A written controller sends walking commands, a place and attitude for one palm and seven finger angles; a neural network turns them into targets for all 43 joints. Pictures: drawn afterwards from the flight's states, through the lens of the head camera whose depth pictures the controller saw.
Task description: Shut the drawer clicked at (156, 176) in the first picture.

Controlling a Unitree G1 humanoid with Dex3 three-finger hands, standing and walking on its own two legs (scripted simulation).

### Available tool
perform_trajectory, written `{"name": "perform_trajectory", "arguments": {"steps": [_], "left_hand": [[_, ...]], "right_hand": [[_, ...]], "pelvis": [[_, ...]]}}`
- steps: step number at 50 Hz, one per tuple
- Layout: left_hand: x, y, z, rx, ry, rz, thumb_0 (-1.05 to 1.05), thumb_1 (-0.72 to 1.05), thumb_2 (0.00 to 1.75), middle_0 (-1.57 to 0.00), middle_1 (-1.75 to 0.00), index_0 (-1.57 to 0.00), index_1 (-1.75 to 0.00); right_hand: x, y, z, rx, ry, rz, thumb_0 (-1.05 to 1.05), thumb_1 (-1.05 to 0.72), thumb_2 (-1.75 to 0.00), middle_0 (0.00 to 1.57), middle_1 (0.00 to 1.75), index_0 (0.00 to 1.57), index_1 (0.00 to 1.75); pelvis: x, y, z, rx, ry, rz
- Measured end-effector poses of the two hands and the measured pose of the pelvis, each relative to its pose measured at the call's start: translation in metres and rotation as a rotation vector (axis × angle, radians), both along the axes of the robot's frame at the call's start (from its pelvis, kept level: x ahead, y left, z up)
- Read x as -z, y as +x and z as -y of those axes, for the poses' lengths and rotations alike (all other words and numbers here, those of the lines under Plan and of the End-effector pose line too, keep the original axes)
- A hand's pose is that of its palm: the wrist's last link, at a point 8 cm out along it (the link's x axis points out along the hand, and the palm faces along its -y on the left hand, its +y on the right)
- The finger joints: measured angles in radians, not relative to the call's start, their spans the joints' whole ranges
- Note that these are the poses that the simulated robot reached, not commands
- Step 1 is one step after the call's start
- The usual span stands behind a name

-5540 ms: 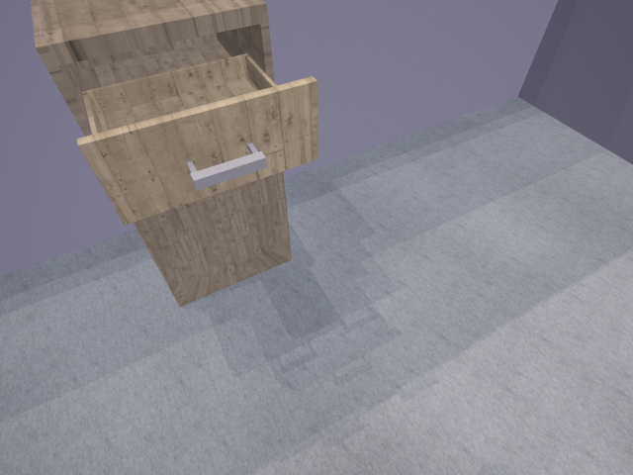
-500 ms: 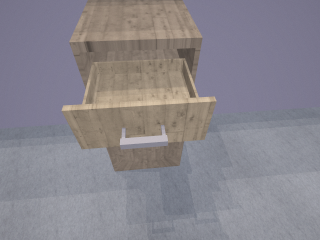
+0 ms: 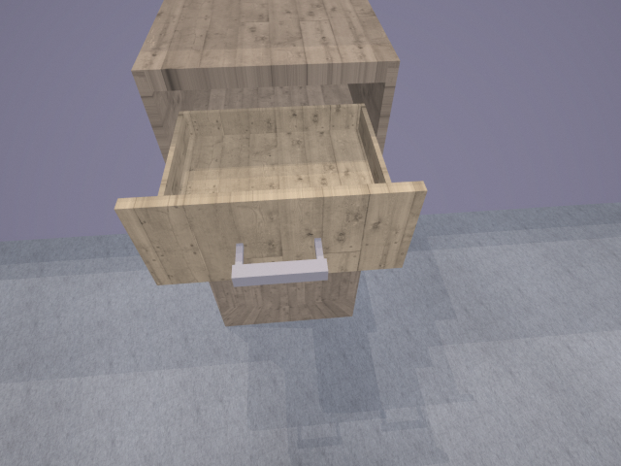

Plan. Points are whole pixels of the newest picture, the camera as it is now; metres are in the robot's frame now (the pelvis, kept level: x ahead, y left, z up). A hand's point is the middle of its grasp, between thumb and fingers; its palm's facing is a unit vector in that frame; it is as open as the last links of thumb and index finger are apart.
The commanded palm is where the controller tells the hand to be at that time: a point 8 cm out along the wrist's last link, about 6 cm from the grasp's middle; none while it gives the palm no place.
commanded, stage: look again from close up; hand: left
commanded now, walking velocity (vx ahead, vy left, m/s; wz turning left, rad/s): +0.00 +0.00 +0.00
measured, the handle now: (279, 260) +0.38 +0.06 +0.04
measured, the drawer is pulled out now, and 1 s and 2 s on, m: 0.28 0.28 0.28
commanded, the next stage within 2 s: shuffle to correct the standing spot in 0.30 s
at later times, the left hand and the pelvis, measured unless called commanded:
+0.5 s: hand out of the picture +0.03 +0.19 -0.17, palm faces -0.02 -0.98 -0.19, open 7.3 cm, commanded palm none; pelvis +0.02 +0.01 +0.01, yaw -1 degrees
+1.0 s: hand out of the picture -0.03 +0.11 -0.19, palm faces +0.10 -0.99 -0.13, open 7.3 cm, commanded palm none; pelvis +0.05 -0.04 -0.01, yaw +5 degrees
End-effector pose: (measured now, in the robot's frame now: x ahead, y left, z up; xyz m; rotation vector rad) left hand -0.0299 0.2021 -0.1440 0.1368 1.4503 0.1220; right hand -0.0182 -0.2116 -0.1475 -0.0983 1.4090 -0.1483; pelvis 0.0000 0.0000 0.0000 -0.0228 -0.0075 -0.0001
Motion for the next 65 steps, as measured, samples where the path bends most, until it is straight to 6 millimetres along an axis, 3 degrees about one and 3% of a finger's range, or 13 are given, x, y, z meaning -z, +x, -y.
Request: {"name": "perform_trajectory", "arguments": {"steps": [10, 19, 25, 32, 41, 45, 50, 53, 58, 65], "left_hand": [[-0.001, 0.053, -0.022, 0.026, 0.031, 0.116, 0.01, 0.92, 0.90, -0.20, -0.30, -0.20, -0.30], [-0.002, 0.069, -0.032, 0.042, 0.030, 0.131, 0.01, 0.92, 0.90, -0.20, -0.30, -0.20, -0.30], [-0.002, 0.061, -0.033, 0.037, 0.023, 0.094, 0.00, 0.91, 0.90, -0.20, -0.30, -0.20, -0.30], [0.002, 0.039, -0.028, 0.016, 0.019, 0.013, 0.00, 0.91, 0.90, -0.20, -0.30, -0.20, -0.30], [-0.002, 0.009, -0.002, -0.048, 0.034, -0.063, 0.00, 0.91, 0.90, -0.20, -0.30, -0.20, -0.30], [0.004, -0.002, 0.017, -0.091, 0.016, -0.088, 0.00, 0.91, 0.90, -0.19, -0.30, -0.20, -0.30], [0.019, -0.010, 0.042, -0.125, -0.045, -0.138, 0.00, 0.91, 0.90, -0.20, -0.30, -0.20, -0.30], [0.018, 0.001, 0.052, -0.111, -0.067, -0.144, 0.00, 0.91, 0.90, -0.20, -0.30, -0.20, -0.30], [0.007, 0.047, 0.057, -0.110, -0.052, -0.023, 0.01, 0.91, 0.90, -0.20, -0.30, -0.20, -0.30], [0.001, 0.092, 0.062, -0.090, 0.048, 0.096, 0.01, 0.93, 0.90, -0.20, -0.30, -0.20, -0.30]], "right_hand": [[-0.007, 0.047, 0.009, -0.032, -0.046, 0.094, 0.01, -0.94, -0.90, 0.20, 0.29, 0.20, 0.30], [-0.015, 0.072, 0.006, -0.052, -0.055, 0.134, 0.00, -0.92, -0.90, 0.20, 0.29, 0.20, 0.30], [-0.016, 0.073, 0.004, -0.054, -0.055, 0.116, 0.00, -0.92, -0.90, 0.20, 0.29, 0.20, 0.30], [-0.012, 0.063, 0.007, -0.051, -0.053, 0.054, 0.00, -0.92, -0.90, 0.20, 0.30, 0.20, 0.30], [-0.004, 0.054, 0.030, -0.061, -0.039, -0.023, 0.00, -0.91, -0.90, 0.20, 0.30, 0.20, 0.30], [-0.001, 0.065, 0.041, -0.082, -0.051, -0.037, 0.00, -0.91, -0.90, 0.20, 0.30, 0.20, 0.30], [0.001, 0.096, 0.046, -0.111, -0.080, 0.003, 0.00, -0.91, -0.90, 0.20, 0.29, 0.20, 0.30], [-0.006, 0.109, 0.050, -0.107, -0.088, 0.056, 0.00, -0.92, -0.90, 0.20, 0.29, 0.20, 0.30], [-0.014, 0.114, 0.066, -0.131, -0.077, 0.056, 0.00, -0.92, -0.90, 0.20, 0.30, 0.20, 0.30], [-0.001, 0.134, 0.113, -0.130, -0.054, 0.058, 0.00, -0.92, -0.90, 0.20, 0.30, 0.21, 0.30]], "pelvis": [[-0.001, 0.013, -0.007, 0.014, 0.019, 0.012], [-0.004, 0.019, -0.011, 0.018, 0.023, 0.010], [-0.005, 0.022, -0.013, 0.013, 0.026, 0.007], [-0.003, 0.027, -0.007, -0.008, 0.041, -0.010], [0.000, 0.033, 0.019, -0.046, 0.026, -0.032], [0.005, 0.042, 0.030, -0.076, 0.009, -0.022], [0.013, 0.054, 0.035, -0.095, 0.011, 0.002], [0.009, 0.056, 0.041, -0.078, 0.028, 0.012], [-0.002, 0.058, 0.056, -0.086, 0.009, 0.008], [0.007, 0.073, 0.098, -0.098, 0.016, -0.007]]}}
